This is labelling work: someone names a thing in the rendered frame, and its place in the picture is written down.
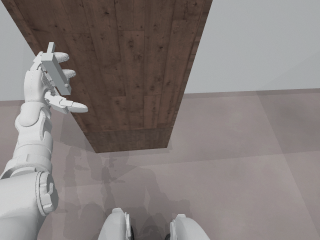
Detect handle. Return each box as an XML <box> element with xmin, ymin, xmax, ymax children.
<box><xmin>40</xmin><ymin>42</ymin><xmax>72</xmax><ymax>95</ymax></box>

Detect robot thigh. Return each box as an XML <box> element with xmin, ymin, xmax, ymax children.
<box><xmin>98</xmin><ymin>212</ymin><xmax>131</xmax><ymax>240</ymax></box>
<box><xmin>170</xmin><ymin>217</ymin><xmax>210</xmax><ymax>240</ymax></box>

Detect robot left hand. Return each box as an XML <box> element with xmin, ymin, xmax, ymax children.
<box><xmin>23</xmin><ymin>51</ymin><xmax>88</xmax><ymax>114</ymax></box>

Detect robot left upper arm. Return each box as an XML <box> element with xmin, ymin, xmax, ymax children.
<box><xmin>0</xmin><ymin>171</ymin><xmax>59</xmax><ymax>240</ymax></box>

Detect cupboard door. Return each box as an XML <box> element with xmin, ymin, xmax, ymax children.
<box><xmin>7</xmin><ymin>0</ymin><xmax>207</xmax><ymax>133</ymax></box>

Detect left robot thigh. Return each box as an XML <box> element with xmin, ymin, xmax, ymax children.
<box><xmin>98</xmin><ymin>212</ymin><xmax>131</xmax><ymax>240</ymax></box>

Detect right robot thigh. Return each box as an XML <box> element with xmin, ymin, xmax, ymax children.
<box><xmin>170</xmin><ymin>217</ymin><xmax>210</xmax><ymax>240</ymax></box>

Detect left robot forearm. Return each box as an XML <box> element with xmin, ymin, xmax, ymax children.
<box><xmin>0</xmin><ymin>101</ymin><xmax>53</xmax><ymax>180</ymax></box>

